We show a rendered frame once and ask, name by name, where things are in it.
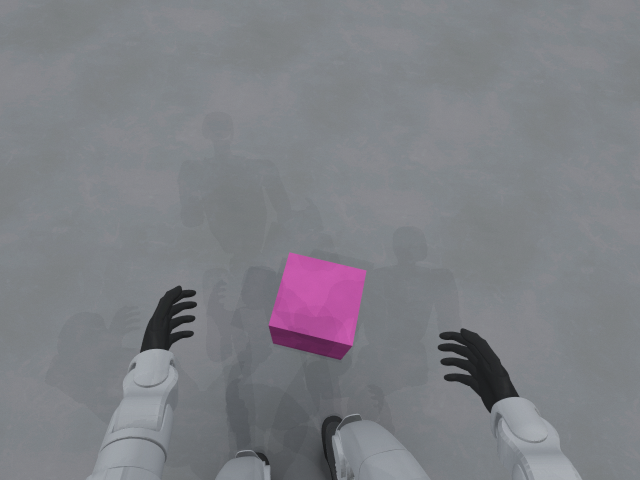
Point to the robot left hand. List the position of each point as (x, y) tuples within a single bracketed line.
[(157, 334)]

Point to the right robot foot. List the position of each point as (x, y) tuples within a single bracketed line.
[(329, 427)]

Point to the left robot foot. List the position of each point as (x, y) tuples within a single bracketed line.
[(263, 458)]

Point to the carton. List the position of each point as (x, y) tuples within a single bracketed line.
[(317, 306)]

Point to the robot foot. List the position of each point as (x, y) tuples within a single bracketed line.
[(329, 427), (263, 458)]

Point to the robot right hand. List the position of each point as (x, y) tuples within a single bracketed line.
[(489, 379)]

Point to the robot left forearm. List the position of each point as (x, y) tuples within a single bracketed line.
[(136, 443)]

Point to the robot right forearm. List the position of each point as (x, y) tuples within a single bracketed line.
[(528, 446)]

